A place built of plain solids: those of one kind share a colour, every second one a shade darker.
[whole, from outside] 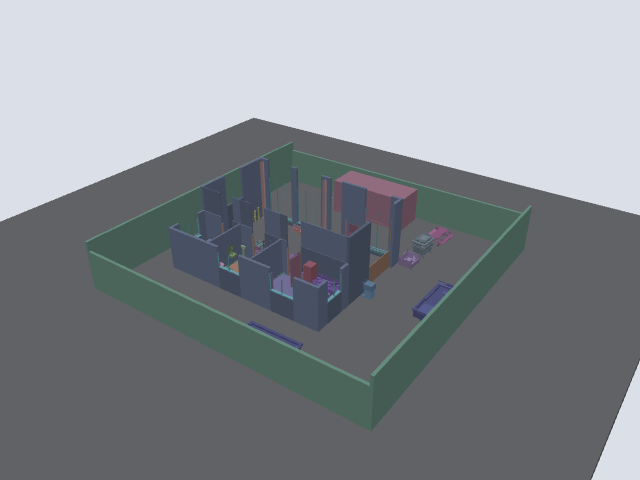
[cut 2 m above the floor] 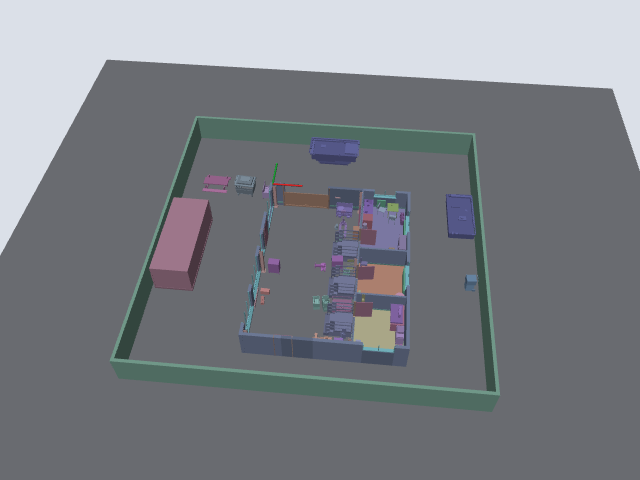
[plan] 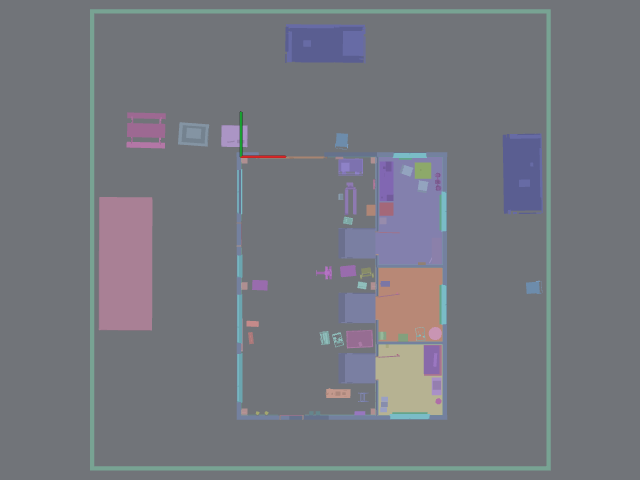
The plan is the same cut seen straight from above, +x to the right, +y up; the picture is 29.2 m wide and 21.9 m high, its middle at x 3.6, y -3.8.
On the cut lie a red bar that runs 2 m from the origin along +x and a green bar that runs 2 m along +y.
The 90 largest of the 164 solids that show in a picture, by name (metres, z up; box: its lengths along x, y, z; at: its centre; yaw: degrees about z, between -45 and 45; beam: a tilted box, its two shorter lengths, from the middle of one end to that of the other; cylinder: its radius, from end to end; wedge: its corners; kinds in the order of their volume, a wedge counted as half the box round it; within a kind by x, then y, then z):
{
 "beyond_container_1": {"box": [2.32, 5.99, 2.59], "at": [-5.27, -4.87, 1.24], "yaw": -0.2},
 "beyond_container_2": {"box": [2.4, 6.06, 2.65], "at": [-5.27, -4.87, 1.27], "yaw": -0.2},
 "beyond_container_3": {"box": [0.08, 6.06, 0.23], "at": [-4.09, -4.9, 0.06], "yaw": -0.2},
 "yard_bound_1": {"box": [0.2, 21.05, 2.86], "at": [-6.8, -3.8, 1.38]},
 "yard_bound_2": {"box": [21.03, 0.2, 3.56], "at": [3.62, -14.22, 1.73]},
 "yard_bound_3": {"box": [21.03, 0.2, 3.56], "at": [3.62, 6.63, 1.73]},
 "yard_bound_4": {"box": [0.2, 21.05, 2.86], "at": [14.03, -3.8, 1.38]},
 "wall_1": {"box": [0.2, 0.81, 4.95], "at": [-0.1, -11.6, 2.42]},
 "wall_2": {"box": [0.2, 0.51, 4.95], "at": [-0.1, -8.75, 2.42]},
 "wall_3": {"box": [0.2, 0.81, 4.95], "at": [-0.1, -5.9, 2.42]},
 "wall_4": {"box": [0.2, 1.91, 4.95], "at": [-0.1, -3.55, 2.42]},
 "wall_5": {"box": [0.2, 2.01, 0.5], "at": [-0.1, -1.6, 0.2]},
 "wall_6": {"box": [0.2, 0.81, 4.95], "at": [-0.1, -0.2, 2.42]},
 "wall_7": {"box": [1.01, 0.2, 4.95], "at": [0.3, 0.1, 2.42]},
 "wall_8": {"box": [2.41, 0.2, 4.95], "at": [1.0, -11.9, 2.42]},
 "wall_9": {"box": [1.81, 0.2, 2.55], "at": [3.1, -11.9, 1.23]},
 "wall_10": {"box": [2.41, 0.2, 4.95], "at": [5.0, 0.1, 2.42]},
 "wall_11": {"box": [2.21, 0.2, 4.95], "at": [5.1, -11.9, 2.42]},
 "wall_12": {"box": [0.06, 1.6, 4.95], "at": [6.17, -11.0, 2.42]},
 "wall_13": {"box": [0.06, 0.67, 4.95], "at": [6.17, -8.77, 2.42]},
 "wall_14": {"box": [0.06, 1.11, 4.95], "at": [6.17, -8.0, 2.42]},
 "wall_15": {"box": [0.06, 1.42, 4.95], "at": [6.17, -5.65, 2.42]},
 "wall_16": {"box": [0.06, 0.56, 4.95], "at": [6.17, -4.78, 2.42]},
 "wall_17": {"box": [0.06, 3.4, 4.95], "at": [6.17, -1.7, 2.42]},
 "wall_18": {"box": [0.06, 1.6, 3.16], "at": [6.23, -11.0, 1.53]},
 "wall_19": {"box": [0.06, 1.05, 3.16], "at": [6.23, -7.97, 1.53]},
 "wall_20": {"box": [0.06, 1.35, 3.16], "at": [6.23, -5.68, 1.53]},
 "wall_21": {"box": [0.06, 0.51, 3.16], "at": [6.23, -4.75, 1.53]},
 "wall_22": {"box": [0.06, 3.4, 3.16], "at": [6.23, -1.7, 1.53]},
 "wall_23": {"box": [0.61, 0.2, 3.16], "at": [6.5, -11.9, 1.53]},
 "wall_24": {"box": [0.76, 0.2, 3.16], "at": [6.58, 0.1, 1.53]},
 "wall_25": {"box": [1.81, 0.2, 1.46], "at": [7.7, -11.9, 0.68]},
 "wall_26": {"box": [3.0, 0.06, 3.16], "at": [7.7, -8.53, 1.53]},
 "wall_27": {"box": [3.0, 0.06, 3.16], "at": [7.7, -8.47, 1.53]},
 "wall_28": {"box": [3.0, 0.06, 3.16], "at": [7.7, -5.03, 1.53]},
 "wall_29": {"box": [3.0, 0.06, 3.16], "at": [7.7, -4.97, 1.53]},
 "wall_30": {"box": [1.51, 0.2, 1.56], "at": [7.7, 0.1, 0.73]},
 "wall_31": {"box": [0.96, 0.2, 3.16], "at": [8.93, 0.1, 1.53]},
 "wall_32": {"box": [0.81, 0.2, 3.16], "at": [9.0, -11.9, 1.53]},
 "wall_33": {"box": [0.2, 3.5, 3.16], "at": [9.3, -10.25, 1.53]},
 "wall_34": {"box": [0.2, 0.86, 3.16], "at": [9.3, -8.07, 1.53]},
 "wall_35": {"box": [0.2, 1.81, 1.66], "at": [9.3, -6.75, 0.78]},
 "wall_36": {"box": [0.2, 0.86, 3.16], "at": [9.3, -5.42, 1.53]},
 "wall_37": {"box": [0.2, 1.61, 3.16], "at": [9.3, -4.2, 1.53]},
 "wall_38": {"box": [0.2, 1.81, 1.56], "at": [9.3, -2.5, 0.73]},
 "wall_39": {"box": [0.2, 1.81, 3.16], "at": [9.3, -0.7, 1.53]},
 "raised_floor_mess_1": {"box": [3.13, 5.13, 0.56], "at": [7.7, -2.5, 0.23]},
 "beyond_skip_1": {"box": [3.28, 1.63, 0.46], "at": [3.85, 5.14, 0.79], "yaw": -0.3},
 "beyond_skip_2": {"box": [2.31, 1.35, 0.75], "at": [3.86, 5.14, 0.54], "yaw": -0.3},
 "beyond_skip_3": {"box": [0.96, 1.14, 0.12], "at": [5.12, 5.17, 1.08], "yaw": -0.3},
 "beyond_skip_4": {"box": [0.18, 3.6, 0.12], "at": [12.05, -0.8, 1.16], "yaw": 0.9},
 "beyond_skip_5": {"box": [1.66, 3.36, 0.47], "at": [12.85, -0.79, 0.86], "yaw": 0.9},
 "raised_floor_prep_1": {"box": [3.13, 3.63, 0.56], "at": [7.7, -6.75, 0.23]},
 "raised_floor_office_1": {"box": [3.13, 3.43, 0.56], "at": [7.7, -10.15, 0.23]},
 "door_landing_1": {"box": [0.32, 1.4, 0.22], "at": [4.6, -9.65, 0.06]},
 "door_landing_2": {"box": [0.32, 1.4, 0.22], "at": [4.6, -6.9, 0.06]},
 "door_landing_3": {"box": [0.32, 1.4, 0.22], "at": [4.6, -3.95, 0.06]},
 "door_landing_4": {"box": [0.32, 1.4, 0.39], "at": [4.9, -9.65, 0.14]},
 "door_landing_5": {"box": [0.32, 1.4, 0.39], "at": [4.9, -6.9, 0.14]},
 "door_landing_6": {"box": [0.32, 1.4, 0.39], "at": [4.9, -3.95, 0.14]},
 "door_landing_7": {"box": [1.1, 1.4, 0.56], "at": [5.59, -9.65, 0.23]},
 "door_landing_8": {"box": [1.1, 1.4, 0.56], "at": [5.59, -6.9, 0.23]},
 "door_landing_9": {"box": [1.1, 1.4, 0.56], "at": [5.59, -3.95, 0.23]},
 "kitchenette_low_1": {"box": [0.16, 1.8, 0.95], "at": [6.41, -1.12, 0.94]},
 "kitchenette_low_2": {"box": [0.6, 1.8, 0.68], "at": [6.63, -1.12, 0.95]},
 "lockers_1": {"box": [0.45, 1.2, 1.85], "at": [8.93, -4.3, 1.39]},
 "beyond_wheeled_bin_1": {"box": [0.48, 0.51, 1.08], "at": [4.6, 0.76, 0.48], "yaw": -3.8},
 "beyond_wheeled_bin_2": {"box": [0.53, 0.6, 0.4], "at": [4.6, 0.76, 0.82], "yaw": -3.8},
 "beyond_wheeled_bin_3": {"box": [0.51, 0.48, 1.08], "at": [13.31, -5.98, 0.48], "yaw": 4.3},
 "beyond_wheeled_bin_4": {"box": [0.6, 0.53, 0.4], "at": [13.31, -5.98, 0.82], "yaw": 4.3},
 "fridge_tall_1": {"box": [0.64, 0.6, 1.9], "at": [6.63, -2.39, 1.41]},
 "tool_cabinet_1": {"box": [0.7, 0.46, 0.91], "at": [0.86, -5.86, 0.55], "yaw": -2.2},
 "tool_cabinet_2": {"box": [0.65, 0.5, 0.88], "at": [4.89, -5.22, 0.56], "yaw": 5.6},
 "beyond_waste_container_1": {"box": [1.36, 1.02, 0.09], "at": [-2.17, 1.02, 1.09], "yaw": -4.1},
 "beyond_waste_container_2": {"box": [1.06, 0.77, 0.19], "at": [-2.16, 1.02, 1.17], "yaw": -4.1},
 "beyond_waste_container_3": {"box": [0.67, 0.47, 0.22], "at": [-2.16, 1.07, 1.18], "yaw": -4.1},
 "printer_stand_1": {"box": [0.45, 0.81, 0.77], "at": [8.93, -10.48, 0.84]},
 "specimen_stillage_1": {"box": [1.1, 0.7, 0.34], "at": [5.41, -8.32, 0.28], "yaw": 2.7},
 "drum_1": {"cylinder": 0.3, "from": [8.86, -8.07, 0.51], "to": [8.86, -8.07, 1.38]},
 "radiator_1": {"box": [1.62, 0.1, 0.6], "at": [7.7, -11.71, 0.92]},
 "radiator_2": {"box": [0.1, 1.8, 0.76], "at": [9.11, -6.75, 1.0]},
 "door_leaf_1": {"box": [0.99, 0.044, 2.14], "at": [6.76, -9.12, 1.53], "yaw": 3.6},
 "door_leaf_2": {"box": [0.99, 0.044, 2.14], "at": [6.76, -3.46, 1.53], "yaw": -1.2},
 "wash_basin_1": {"box": [0.42, 0.5, 0.87], "at": [5.93, -2.44, 0.39]},
 "sectional_door_1": {"box": [3.08, 0.042, 1.41], "at": [2.3, -0.01, 0.65]},
 "desk_load_lived_1": {"box": [0.72, 1.3, 0.12], "at": [8.69, -9.27, 1.3]},
 "beyond_stillage_1": {"box": [1.18, 0.98, 0.08], "at": [-0.3, 0.94, 0.14], "yaw": -0.7},
 "waste_skip_1": {"box": [1.07, 0.55, 0.15], "at": [5.0, -0.38, 0.25]},
 "distribution_board_1": {"box": [0.5, 0.18, 0.91], "at": [5.42, -11.71, 1.5]},
 "desk_panel_1": {"box": [0.8, 1.4, 0.07], "at": [8.75, -9.29, 1.2]}
}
